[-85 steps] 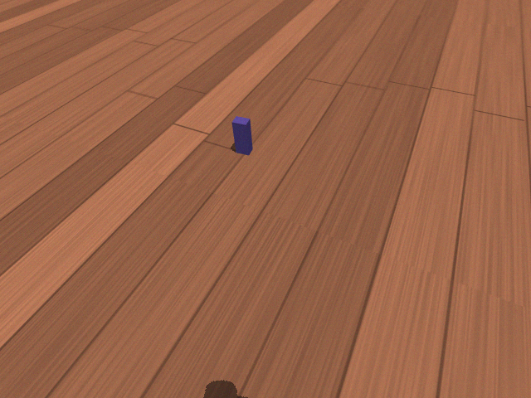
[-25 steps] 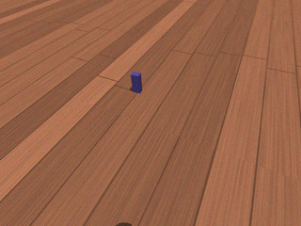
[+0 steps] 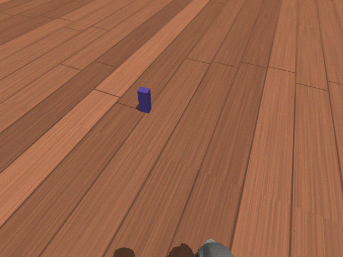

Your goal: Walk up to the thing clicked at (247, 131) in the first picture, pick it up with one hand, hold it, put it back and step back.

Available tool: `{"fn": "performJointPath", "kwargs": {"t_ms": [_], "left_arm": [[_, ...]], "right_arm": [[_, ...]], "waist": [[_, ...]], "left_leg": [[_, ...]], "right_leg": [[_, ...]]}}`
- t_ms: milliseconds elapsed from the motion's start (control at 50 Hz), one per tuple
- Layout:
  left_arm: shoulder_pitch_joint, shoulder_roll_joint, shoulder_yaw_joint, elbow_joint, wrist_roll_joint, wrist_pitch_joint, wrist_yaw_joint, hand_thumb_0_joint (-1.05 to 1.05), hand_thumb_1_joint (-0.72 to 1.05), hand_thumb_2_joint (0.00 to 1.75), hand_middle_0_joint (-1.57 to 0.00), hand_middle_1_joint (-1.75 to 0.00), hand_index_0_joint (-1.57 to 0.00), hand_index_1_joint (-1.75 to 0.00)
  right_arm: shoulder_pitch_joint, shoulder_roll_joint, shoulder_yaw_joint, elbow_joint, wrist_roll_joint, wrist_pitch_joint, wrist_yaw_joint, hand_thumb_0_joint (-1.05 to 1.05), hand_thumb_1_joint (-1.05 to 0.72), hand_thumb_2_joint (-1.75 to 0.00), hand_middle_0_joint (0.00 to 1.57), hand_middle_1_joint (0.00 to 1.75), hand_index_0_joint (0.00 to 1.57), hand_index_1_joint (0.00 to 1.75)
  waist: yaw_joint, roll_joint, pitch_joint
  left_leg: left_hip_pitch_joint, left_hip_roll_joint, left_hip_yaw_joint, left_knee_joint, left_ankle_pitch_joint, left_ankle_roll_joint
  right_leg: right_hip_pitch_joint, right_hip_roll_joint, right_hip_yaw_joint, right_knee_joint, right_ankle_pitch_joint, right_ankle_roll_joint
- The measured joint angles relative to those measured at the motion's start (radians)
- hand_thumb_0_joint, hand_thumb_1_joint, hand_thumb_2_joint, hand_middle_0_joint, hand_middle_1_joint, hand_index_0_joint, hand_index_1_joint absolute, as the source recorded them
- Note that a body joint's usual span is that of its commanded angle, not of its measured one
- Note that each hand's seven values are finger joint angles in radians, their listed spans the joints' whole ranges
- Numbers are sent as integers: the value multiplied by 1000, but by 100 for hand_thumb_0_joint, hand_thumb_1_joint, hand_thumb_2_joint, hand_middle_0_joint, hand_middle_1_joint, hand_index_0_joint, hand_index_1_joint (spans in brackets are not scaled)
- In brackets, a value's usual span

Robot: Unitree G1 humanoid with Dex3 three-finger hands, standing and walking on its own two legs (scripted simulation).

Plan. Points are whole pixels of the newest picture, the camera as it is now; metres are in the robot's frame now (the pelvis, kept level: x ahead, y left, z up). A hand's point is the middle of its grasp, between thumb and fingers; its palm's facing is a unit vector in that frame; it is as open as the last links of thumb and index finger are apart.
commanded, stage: walk up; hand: left
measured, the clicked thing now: (144, 100) +1.36 +0.20 -0.66
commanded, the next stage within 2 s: none
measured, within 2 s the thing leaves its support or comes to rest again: neither
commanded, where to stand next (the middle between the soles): +1.05 -0.05 m, yaw +0 degrees
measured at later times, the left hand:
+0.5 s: hand (96, 195) +0.32 +0.24 -0.12, palm faces -0.03 -0.93 -0.37, open 7.4 cm
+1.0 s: hand (110, 130) +0.59 +0.25 -0.14, palm faces -0.09 -0.93 -0.34, open 7.4 cm
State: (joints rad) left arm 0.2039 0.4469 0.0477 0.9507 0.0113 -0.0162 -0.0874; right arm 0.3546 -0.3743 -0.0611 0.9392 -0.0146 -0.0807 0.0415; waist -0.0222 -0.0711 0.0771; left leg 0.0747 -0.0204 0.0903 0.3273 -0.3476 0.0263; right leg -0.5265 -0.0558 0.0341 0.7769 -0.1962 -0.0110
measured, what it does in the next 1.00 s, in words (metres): walks ahead: right foot, then left foot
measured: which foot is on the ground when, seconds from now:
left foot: down 0.00-0.18, up 0.20-0.62, down 0.64-1.00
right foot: up 0.00-0.12, down 0.14-0.68, up 0.70-1.00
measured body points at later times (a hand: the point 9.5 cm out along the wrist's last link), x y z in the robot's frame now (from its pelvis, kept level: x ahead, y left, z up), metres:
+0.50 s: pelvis +0.26 -0.03 +0.00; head +0.28 -0.05 +0.45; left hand +0.32 +0.29 -0.10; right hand +0.33 -0.36 -0.11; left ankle +0.39 +0.14 -0.69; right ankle +0.24 -0.12 -0.74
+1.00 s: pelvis +0.51 -0.02 -0.01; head +0.52 -0.02 +0.44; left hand +0.59 +0.29 -0.12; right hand +0.55 -0.34 -0.11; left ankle +0.46 +0.12 -0.74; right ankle +0.63 -0.17 -0.71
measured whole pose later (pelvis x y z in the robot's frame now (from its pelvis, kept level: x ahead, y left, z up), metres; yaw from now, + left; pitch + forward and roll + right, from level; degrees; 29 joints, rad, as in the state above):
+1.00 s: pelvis +0.51 -0.02 -0.01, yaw -2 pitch -3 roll +2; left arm 0.27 0.42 0.06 0.86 0.01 -0.04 -0.09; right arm 0.33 -0.40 -0.04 0.81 -0.01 -0.09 0.05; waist -0.01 -0.04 0.10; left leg -0.07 0.05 0.11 0.48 -0.34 -0.03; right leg -0.49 -0.11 -0.01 0.73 -0.20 -0.01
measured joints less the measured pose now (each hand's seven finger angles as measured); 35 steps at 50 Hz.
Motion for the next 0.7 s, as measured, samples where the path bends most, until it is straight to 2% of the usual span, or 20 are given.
{"fn": "performJointPath", "kwargs": {"t_ms": [80, 140, 180, 200, 240, 260, 300, 360, 440, 480, 520, 580, 640, 680, 700], "left_arm": [[-61, -25, -6, -27, 3, 7, -14, 1, 90, 90, -20, -30, -20, -30], [-99, -52, -6, -48, 4, 3, -15, 0, 90, 90, -20, -30, -20, -30], [-126, -83, 0, -67, 5, -12, -6, 0, 90, 90, -20, -30, -20, -30], [-128, -86, 2, -85, 6, -23, -2, 0, 90, 90, -20, -30, -20, -30], [-120, -87, 6, -108, -2, -36, 6, 0, 90, 90, -20, -30, -20, -30], [-111, -90, 6, -111, -8, -36, 12, 0, 90, 90, -20, -30, -20, -30], [-79, -96, 1, -109, -14, -38, 22, 0, 90, 90, -20, -30, -20, -30], [-16, -96, 1, -93, -12, -46, 27, 0, 90, 90, -20, -30, -20, -30], [58, -81, 2, -75, -5, -49, 21, 0, 90, 90, -20, -30, -20, -30], [86, -68, 6, -73, 1, -48, 17, 0, 90, 90, -20, -30, -20, -30], [106, -51, 13, -77, 5, -49, 15, 0, 90, 90, -20, -30, -20, -30], [128, -27, 20, -82, 4, -50, 15, 0, 90, 90, -20, -30, -20, -30], [152, -5, 21, -79, 4, -45, 20, 0, 90, 90, -20, -30, -20, -30], [154, 4, 23, -70, 1, -33, 32, 0, 90, 90, -20, -30, -20, -30], [156, -6, 20, -66, -5, -27, 38, 0, 90, 90, -20, -30, -20, -30]], "right_arm": [[28, -8, 3, -14, 0, 8, 0, 1, -90, -90, 20, 30, 21, 30], [59, -22, -1, -18, -2, 17, -8, 1, -90, -90, 20, 30, 21, 30], [44, -31, -3, -4, -2, 32, -15, 1, -91, -90, 20, 30, 21, 30], [36, -21, 0, -5, 3, 39, -17, 1, -91, -90, 20, 30, 21, 30], [20, 1, 16, -12, 9, 43, -18, 1, -91, -90, 20, 30, 21, 30], [12, 4, 23, -14, 11, 40, -16, 1, -91, -90, 20, 30, 21, 30], [-5, -1, 27, -26, 15, 33, -10, 1, -91, -90, 20, 30, 21, 30], [-32, -24, 19, -67, 6, 27, 3, 1, -91, -90, 20, 30, 21, 30], [-63, -55, -6, -95, -5, 29, 20, 1, -91, -90, 20, 30, 21, 30], [-67, -61, -14, -92, -11, 35, 28, 1, -91, -90, 20, 30, 21, 30], [-67, -61, -17, -83, -17, 37, 34, 1, -91, -90, 20, 30, 20, 30], [-73, -56, -17, -66, -19, 34, 37, 1, -91, -90, 20, 30, 20, 30], [-83, -42, -16, -56, -21, 25, 32, 1, -91, -90, 20, 30, 20, 30], [-109, -17, -9, -66, -30, 9, 27, 1, -91, -90, 20, 30, 20, 30], [-118, -16, -5, -84, -33, -3, 25, 1, -91, -90, 20, 30, 21, 30]], "waist": [[-25, 17, 18], [-47, 55, 10], [-38, 119, 37], [-30, 118, 43], [-12, 84, 47], [-4, 75, 45], [9, 73, 35], [25, 91, 20], [31, 122, 13], [36, 124, 4], [47, 119, -1], [67, 108, -4], [77, 78, -15], [81, 15, 4], [75, 17, 10]], "left_leg": [[74, -3, 5, -4, -70, -16], [97, 19, -10, 64, -164, -33], [54, 83, -18, 262, -203, -20], [-9, 81, -42, 429, -172, -10], [-152, 38, -74, 729, -153, 4], [-218, 28, -80, 824, -127, 8], [-333, 31, -91, 891, -56, 19], [-468, 72, -109, 828, 35, 21], [-582, 127, -123, 655, 126, -17], [-603, 145, -107, 538, 148, -37], [-599, 153, -90, 419, 183, -45], [-559, 148, -79, 286, 243, -37], [-494, 115, -56, 225, 239, -23], [-472, 76, -14, 263, 188, -25], [-466, 78, -9, 284, 158, -24]], "right_leg": [[9, -11, -65, -181, 102, -23], [54, 18, -93, -215, 146, -46], [73, 66, -123, -155, 88, -47], [80, 71, -124, -127, 51, -50], [114, 55, -110, -111, 2, -61], [146, 50, -106, -132, -6, -64], [217, 49, -101, -197, -4, -61], [301, 67, -88, -281, -3, -59], [378, 92, -84, -337, -31, -58], [407, 97, -90, -350, -56, -56], [430, 98, -95, -349, -89, -49], [461, 102, -102, -322, -156, -33], [483, 83, -104, -261, -248, -12], [439, 28, -74, -104, -283, -30], [390, 38, -50, 17, -284, -34]]}}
